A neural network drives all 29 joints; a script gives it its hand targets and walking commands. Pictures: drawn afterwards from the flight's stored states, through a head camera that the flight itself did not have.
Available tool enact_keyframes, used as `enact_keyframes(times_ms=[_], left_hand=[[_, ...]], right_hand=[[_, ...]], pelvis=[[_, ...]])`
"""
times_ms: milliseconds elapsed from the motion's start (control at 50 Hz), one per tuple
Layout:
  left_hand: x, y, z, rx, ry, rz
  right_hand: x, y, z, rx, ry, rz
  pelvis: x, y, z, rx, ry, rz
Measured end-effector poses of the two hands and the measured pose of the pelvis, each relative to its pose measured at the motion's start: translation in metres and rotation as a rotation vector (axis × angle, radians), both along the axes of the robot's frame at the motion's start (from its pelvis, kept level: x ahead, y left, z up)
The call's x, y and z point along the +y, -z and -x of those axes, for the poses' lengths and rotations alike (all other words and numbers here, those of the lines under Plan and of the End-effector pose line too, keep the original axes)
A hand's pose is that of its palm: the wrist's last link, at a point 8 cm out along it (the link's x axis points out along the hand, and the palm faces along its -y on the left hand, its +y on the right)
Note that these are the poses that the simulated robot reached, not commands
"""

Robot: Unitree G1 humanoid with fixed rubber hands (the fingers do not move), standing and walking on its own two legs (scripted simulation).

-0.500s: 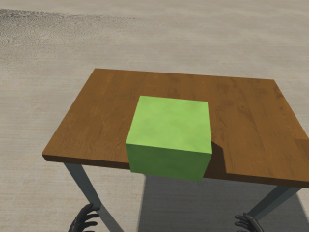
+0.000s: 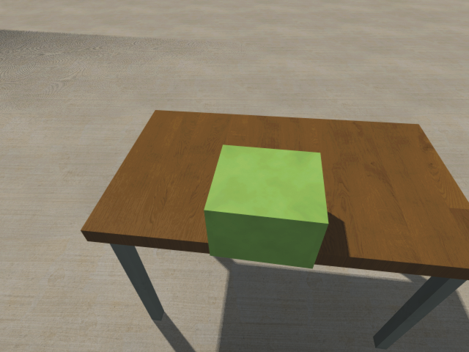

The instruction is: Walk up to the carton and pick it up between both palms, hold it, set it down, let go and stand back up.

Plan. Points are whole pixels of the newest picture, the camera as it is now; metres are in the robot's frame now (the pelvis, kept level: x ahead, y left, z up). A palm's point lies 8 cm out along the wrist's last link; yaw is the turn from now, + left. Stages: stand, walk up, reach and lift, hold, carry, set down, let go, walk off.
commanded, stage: stand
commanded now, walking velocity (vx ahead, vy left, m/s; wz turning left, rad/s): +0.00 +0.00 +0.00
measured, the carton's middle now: (265, 203) +0.46 -0.03 -0.03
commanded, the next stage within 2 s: none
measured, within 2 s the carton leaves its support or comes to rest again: neither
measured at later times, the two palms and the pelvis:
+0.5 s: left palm out of the picture -0.02 +0.27 -0.13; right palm out of the picture +0.00 -0.24 -0.13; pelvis -0.03 +0.01 +0.00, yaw +0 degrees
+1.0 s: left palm out of the picture +0.00 +0.26 -0.13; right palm out of the picture +0.01 -0.24 -0.13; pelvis +0.00 +0.01 +0.00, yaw +0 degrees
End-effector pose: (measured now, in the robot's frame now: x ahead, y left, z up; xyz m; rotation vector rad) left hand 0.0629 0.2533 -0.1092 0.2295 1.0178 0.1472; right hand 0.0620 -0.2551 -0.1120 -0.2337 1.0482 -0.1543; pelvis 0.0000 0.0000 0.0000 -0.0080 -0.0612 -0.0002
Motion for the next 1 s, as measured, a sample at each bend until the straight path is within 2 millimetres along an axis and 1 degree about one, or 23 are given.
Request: enact_keyframes(times_ms=[160,280,400,520,600,700,1000], left_hand=[[0.006,0.007,0.028,0.051,-0.004,0.003],[0.012,0.011,0.052,0.104,-0.016,-0.003],[0.017,0.014,0.073,0.154,-0.035,-0.008],[0.017,0.017,0.086,0.189,-0.051,-0.007],[0.016,0.018,0.088,0.202,-0.056,-0.004],[0.013,0.019,0.085,0.21,-0.059,0.001],[0.002,0.021,0.061,0.217,-0.054,0.014]], right_hand=[[0.007,0.005,0.03,0.044,0.008,-0.004],[0.01,0.009,0.048,0.078,0.018,-0.005],[0.012,0.012,0.059,0.103,0.026,-0.004],[0.013,0.014,0.063,0.117,0.034,-0.005],[0.013,0.015,0.064,0.124,0.041,-0.007],[0.014,0.016,0.063,0.133,0.048,-0.01],[0.018,0.018,0.051,0.16,0.06,-0.023]], pelvis=[[0.006,0.001,0.014,0.0,0.001,-0.001],[0.01,0.002,0.023,0.006,0.001,-0.003],[0.013,0.003,0.027,0.014,0.002,-0.005],[0.014,0.004,0.027,0.022,0.003,-0.006],[0.014,0.004,0.025,0.026,0.004,-0.006],[0.013,0.004,0.021,0.03,0.005,-0.007],[0.01,0.002,0.003,0.037,0.007,-0.008]])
